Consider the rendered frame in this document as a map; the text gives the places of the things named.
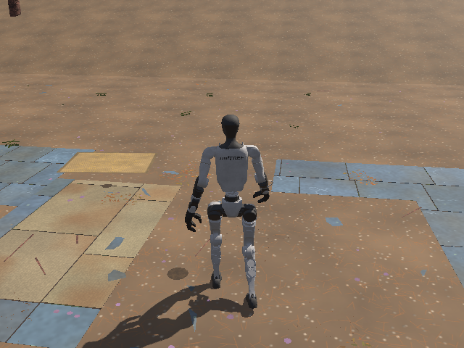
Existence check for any robot left upper arm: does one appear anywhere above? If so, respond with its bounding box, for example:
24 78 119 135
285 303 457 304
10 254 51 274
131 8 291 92
197 146 216 188

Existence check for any robot left shin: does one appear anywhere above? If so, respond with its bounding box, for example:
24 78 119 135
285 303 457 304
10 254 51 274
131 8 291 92
210 234 221 279

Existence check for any robot right forearm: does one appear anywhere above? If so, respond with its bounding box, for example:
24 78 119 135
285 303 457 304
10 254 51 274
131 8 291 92
258 172 269 194

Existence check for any right robot hand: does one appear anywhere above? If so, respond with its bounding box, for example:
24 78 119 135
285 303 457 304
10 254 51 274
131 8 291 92
253 190 270 203

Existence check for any robot head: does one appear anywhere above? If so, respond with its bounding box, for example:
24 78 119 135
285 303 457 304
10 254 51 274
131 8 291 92
219 115 244 149

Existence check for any left robot hand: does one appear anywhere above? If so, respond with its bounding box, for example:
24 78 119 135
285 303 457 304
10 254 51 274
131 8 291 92
185 210 202 232

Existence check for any robot left forearm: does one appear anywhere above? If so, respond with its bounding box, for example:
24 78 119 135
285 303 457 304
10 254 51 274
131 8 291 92
187 176 204 213

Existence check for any robot right upper arm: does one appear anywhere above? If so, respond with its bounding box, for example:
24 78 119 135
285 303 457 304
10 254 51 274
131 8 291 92
246 145 266 183

